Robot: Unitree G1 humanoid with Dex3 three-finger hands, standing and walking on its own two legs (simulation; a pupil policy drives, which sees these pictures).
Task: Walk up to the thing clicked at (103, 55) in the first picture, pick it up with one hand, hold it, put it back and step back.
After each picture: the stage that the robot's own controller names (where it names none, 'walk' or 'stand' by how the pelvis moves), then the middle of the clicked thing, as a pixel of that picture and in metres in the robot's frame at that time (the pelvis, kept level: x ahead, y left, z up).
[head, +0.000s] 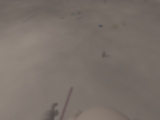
stand; (103, 54) +1.29 -0.22 -0.72
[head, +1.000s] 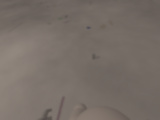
walk; (93, 56) +1.20 +0.09 -0.70
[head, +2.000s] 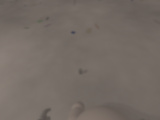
walk; (80, 71) +0.76 +0.25 -0.70
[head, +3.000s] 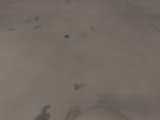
walk; (76, 86) +0.46 +0.18 -0.71
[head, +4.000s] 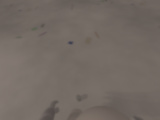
stand; (78, 98) +0.34 +0.18 -0.72
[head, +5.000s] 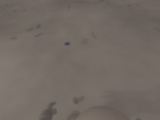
stand; (75, 100) +0.30 +0.21 -0.72
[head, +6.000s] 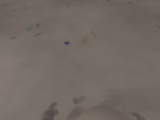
stand; (75, 101) +0.28 +0.22 -0.72
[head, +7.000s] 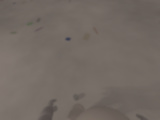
stand; (75, 97) +0.29 +0.21 -0.71
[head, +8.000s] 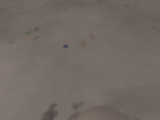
stand; (74, 106) +0.23 +0.22 -0.73
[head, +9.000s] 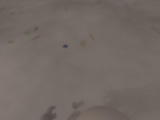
stand; (74, 105) +0.24 +0.22 -0.73
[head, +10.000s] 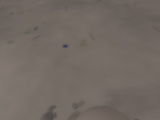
stand; (74, 106) +0.23 +0.22 -0.73
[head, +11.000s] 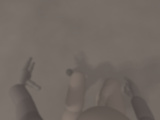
go down; (69, 72) +0.31 +0.24 -0.39
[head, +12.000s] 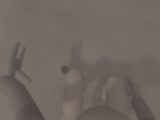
go down; (65, 70) +0.31 +0.26 -0.31
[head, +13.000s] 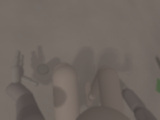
close in; (43, 69) +0.28 +0.29 -0.22
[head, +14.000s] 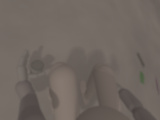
close; (36, 69) +0.30 +0.28 -0.20
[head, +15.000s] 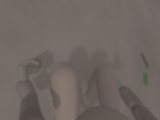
lift; (35, 68) +0.29 +0.30 -0.20
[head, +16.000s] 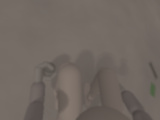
lift; (49, 72) +0.26 +0.26 -0.17
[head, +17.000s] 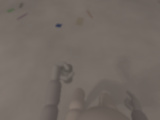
lift; (67, 74) +0.30 +0.19 +0.02
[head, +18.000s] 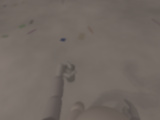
hold; (70, 73) +0.32 +0.18 +0.01
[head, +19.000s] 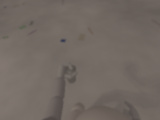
hold; (71, 74) +0.32 +0.17 +0.01
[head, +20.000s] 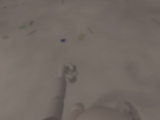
hold; (71, 74) +0.32 +0.17 +0.01
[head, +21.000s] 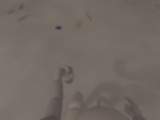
crouch; (68, 75) +0.31 +0.19 -0.05
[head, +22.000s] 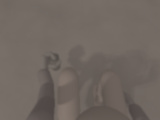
lower; (55, 62) +0.36 +0.27 -0.13
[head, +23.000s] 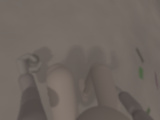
lower; (33, 64) +0.34 +0.29 -0.22
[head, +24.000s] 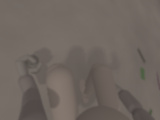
lower; (33, 65) +0.33 +0.30 -0.21
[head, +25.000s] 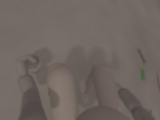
lower; (33, 65) +0.33 +0.30 -0.21
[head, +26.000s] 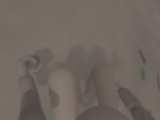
rest; (34, 65) +0.32 +0.30 -0.21
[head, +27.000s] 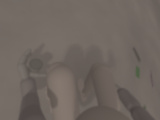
open; (34, 67) +0.31 +0.28 -0.21
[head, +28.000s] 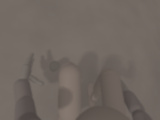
stand; (54, 66) +0.31 +0.26 -0.24
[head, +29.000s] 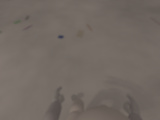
stand; (73, 98) +0.28 +0.19 -0.63
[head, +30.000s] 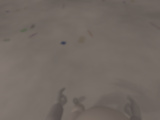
stand; (75, 101) +0.29 +0.20 -0.67
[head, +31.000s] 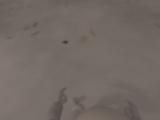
stand; (75, 100) +0.28 +0.20 -0.67
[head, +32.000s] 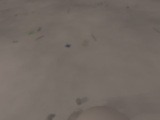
stand; (78, 101) +0.31 +0.18 -0.72
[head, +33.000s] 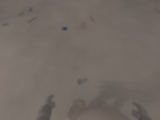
walk; (79, 81) +0.44 +0.17 -0.71
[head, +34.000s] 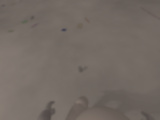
walk; (80, 69) +0.72 +0.25 -0.70
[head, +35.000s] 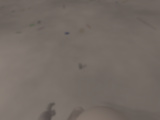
stand; (80, 66) +0.91 +0.26 -0.70
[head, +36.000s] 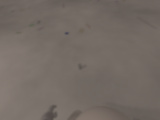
stand; (80, 66) +0.91 +0.26 -0.73
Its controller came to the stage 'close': yes
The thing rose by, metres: 0.71
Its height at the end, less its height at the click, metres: +0.00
